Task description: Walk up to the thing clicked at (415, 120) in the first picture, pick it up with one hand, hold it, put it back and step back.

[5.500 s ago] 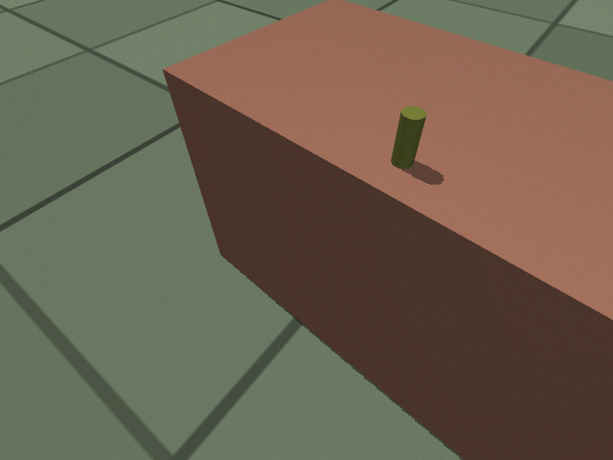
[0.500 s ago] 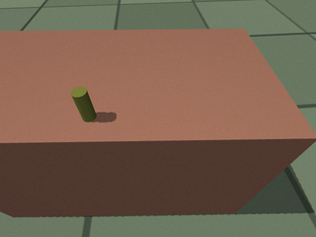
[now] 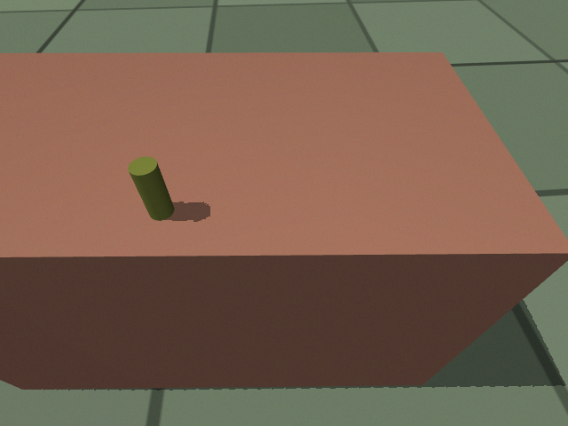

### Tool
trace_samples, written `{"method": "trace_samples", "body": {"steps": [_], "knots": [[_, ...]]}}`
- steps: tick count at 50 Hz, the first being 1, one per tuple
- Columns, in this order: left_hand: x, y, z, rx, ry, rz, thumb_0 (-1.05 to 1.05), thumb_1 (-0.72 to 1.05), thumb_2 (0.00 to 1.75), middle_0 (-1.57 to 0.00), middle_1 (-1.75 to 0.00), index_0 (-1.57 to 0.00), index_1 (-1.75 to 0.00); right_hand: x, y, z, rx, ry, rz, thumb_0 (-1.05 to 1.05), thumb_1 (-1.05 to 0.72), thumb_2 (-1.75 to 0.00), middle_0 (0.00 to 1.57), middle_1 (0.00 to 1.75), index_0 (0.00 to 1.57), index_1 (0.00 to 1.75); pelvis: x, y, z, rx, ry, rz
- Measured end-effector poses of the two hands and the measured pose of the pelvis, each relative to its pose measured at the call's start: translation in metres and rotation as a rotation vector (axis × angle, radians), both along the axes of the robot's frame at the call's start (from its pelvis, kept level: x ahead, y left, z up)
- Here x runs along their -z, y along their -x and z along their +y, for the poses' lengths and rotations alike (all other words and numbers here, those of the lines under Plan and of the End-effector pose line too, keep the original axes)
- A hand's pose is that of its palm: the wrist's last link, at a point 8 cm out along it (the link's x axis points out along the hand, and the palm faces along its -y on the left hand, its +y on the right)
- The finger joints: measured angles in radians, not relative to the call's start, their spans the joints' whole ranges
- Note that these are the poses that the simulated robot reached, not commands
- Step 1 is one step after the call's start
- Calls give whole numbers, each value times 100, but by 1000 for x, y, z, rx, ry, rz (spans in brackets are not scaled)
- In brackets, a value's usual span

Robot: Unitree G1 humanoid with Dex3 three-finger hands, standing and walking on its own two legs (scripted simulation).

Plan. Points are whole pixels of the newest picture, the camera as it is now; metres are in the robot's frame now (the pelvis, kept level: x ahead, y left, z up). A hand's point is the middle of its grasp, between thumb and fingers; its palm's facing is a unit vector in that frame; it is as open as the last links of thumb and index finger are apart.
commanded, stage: stand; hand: left
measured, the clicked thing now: (153, 190) +0.45 +0.23 +0.07
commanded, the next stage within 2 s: rise first in 0.78 s
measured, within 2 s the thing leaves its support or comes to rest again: neither
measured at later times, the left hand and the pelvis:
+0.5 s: hand out of the picture +0.08 +0.25 -0.16, palm faces -0.04 -0.94 -0.35, open 7.4 cm; pelvis +0.01 +0.00 +0.00, yaw +0 degrees
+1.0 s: hand out of the picture +0.13 +0.24 -0.15, palm faces +0.08 -0.94 -0.32, open 8.3 cm; pelvis +0.00 +0.00 -0.01, yaw +0 degrees
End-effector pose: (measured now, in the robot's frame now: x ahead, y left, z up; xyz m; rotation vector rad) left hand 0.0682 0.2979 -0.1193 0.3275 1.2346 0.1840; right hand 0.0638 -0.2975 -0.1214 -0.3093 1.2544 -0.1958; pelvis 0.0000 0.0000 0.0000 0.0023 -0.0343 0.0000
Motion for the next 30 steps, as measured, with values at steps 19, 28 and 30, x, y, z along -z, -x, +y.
{"method": "trace_samples", "body": {"steps": [19, 28, 30], "knots": [[0, -7, 0, -2, -4, 7, 0, 90, 90, -20, -30, -20, -30, 2, -9, 1, -2, -2, 5, 0, -91, -89, 20, 30, 20, 30, 0, -8, 0, -2, 0, 7], [-2, -13, 0, -3, -5, -6, 0, 90, 90, -20, -30, -20, -30, 1, -14, 1, -8, -1, -3, 0, -91, -89, 20, 30, 20, 30, 0, -10, 0, -3, 0, 7], [-2, -13, 0, -3, -5, -8, 0, 90, 90, -20, -30, -20, -30, 1, -15, 1, -8, -1, -5, 0, -91, -89, 20, 30, 20, 30, 0, -11, 0, -3, 0, 7]]}}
